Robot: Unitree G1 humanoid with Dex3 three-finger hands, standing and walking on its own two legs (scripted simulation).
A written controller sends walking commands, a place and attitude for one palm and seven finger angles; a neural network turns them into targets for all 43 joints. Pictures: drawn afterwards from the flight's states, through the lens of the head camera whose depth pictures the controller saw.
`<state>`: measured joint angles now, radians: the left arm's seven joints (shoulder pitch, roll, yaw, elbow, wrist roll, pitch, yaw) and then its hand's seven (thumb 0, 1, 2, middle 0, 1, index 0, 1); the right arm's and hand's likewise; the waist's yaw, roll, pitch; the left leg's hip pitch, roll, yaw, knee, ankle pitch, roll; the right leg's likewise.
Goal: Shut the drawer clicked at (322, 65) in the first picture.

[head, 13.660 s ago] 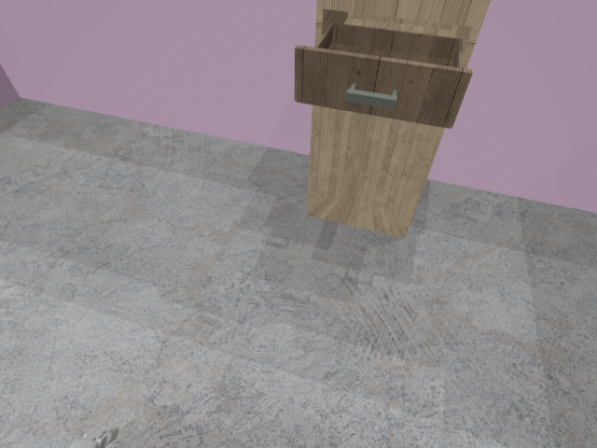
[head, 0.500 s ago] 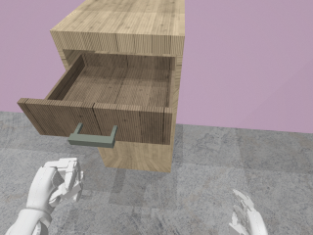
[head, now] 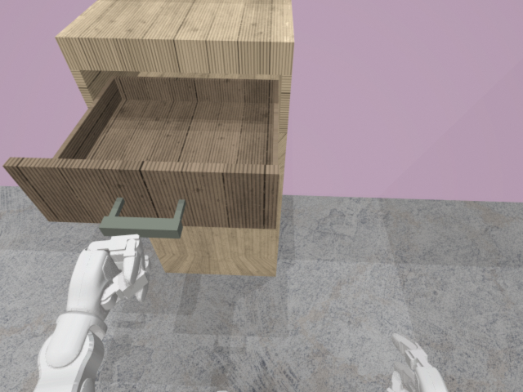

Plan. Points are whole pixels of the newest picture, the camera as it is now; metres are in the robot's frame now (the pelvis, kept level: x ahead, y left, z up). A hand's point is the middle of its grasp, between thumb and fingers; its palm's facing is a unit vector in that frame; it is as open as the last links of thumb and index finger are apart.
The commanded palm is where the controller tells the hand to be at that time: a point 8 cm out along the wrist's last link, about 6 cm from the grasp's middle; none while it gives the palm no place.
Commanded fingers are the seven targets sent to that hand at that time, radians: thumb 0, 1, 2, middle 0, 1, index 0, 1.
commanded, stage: bring the fist close to the handle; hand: left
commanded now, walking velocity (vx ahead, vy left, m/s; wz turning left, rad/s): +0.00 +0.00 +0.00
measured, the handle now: (146, 216) +0.36 +0.20 +0.08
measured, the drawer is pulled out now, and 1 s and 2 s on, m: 0.29 0.26 0.12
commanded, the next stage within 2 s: push the drawer shut in 0.18 s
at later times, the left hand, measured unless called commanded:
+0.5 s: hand (147, 267) +0.28 +0.18 +0.07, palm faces +0.04 -1.00 -0.06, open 3.3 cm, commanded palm +0.26 +0.23 +0.08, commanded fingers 0.00 0.90 0.90 -1.40 -1.60 -1.40 -1.60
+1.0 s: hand (149, 240) +0.32 +0.18 +0.08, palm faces +0.00 -1.00 -0.04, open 2.8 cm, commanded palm +0.32 +0.23 +0.08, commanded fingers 0.00 0.90 0.90 -1.40 -1.60 -1.40 -1.60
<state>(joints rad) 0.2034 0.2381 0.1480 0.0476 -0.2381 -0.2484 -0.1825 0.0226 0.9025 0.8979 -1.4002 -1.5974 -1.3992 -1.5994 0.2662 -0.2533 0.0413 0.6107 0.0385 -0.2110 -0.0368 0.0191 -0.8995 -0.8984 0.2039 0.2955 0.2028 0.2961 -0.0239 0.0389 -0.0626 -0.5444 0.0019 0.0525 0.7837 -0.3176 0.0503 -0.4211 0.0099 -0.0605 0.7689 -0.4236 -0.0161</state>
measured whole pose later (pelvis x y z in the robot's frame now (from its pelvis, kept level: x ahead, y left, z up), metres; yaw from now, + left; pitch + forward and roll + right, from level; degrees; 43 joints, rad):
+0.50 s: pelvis +0.02 -0.03 +0.00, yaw +1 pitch +5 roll -1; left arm 0.17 0.27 0.22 0.13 -0.28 -0.24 -0.25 0.02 0.90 0.90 -1.40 -1.60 -1.40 -1.60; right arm 0.22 -0.26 0.04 0.60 0.04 -0.18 -0.05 0.02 -0.90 -0.90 0.20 0.30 0.20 0.30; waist -0.01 0.04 -0.06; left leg -0.54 0.02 0.02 0.79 -0.34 0.01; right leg -0.41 0.03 -0.09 0.77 -0.45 -0.05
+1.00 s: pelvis -0.01 -0.03 +0.00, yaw +2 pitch +6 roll -1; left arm -0.20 0.31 0.21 0.46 -0.27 -0.27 -0.30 -0.06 0.81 0.97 -1.40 -1.60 -1.41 -1.60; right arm 0.23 -0.28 0.04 0.67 0.06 -0.14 -0.07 0.02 -0.90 -0.90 0.20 0.30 0.20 0.30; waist -0.01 0.04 -0.04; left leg -0.61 0.01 0.00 0.80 -0.30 0.02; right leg -0.47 0.02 -0.11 0.79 -0.43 -0.05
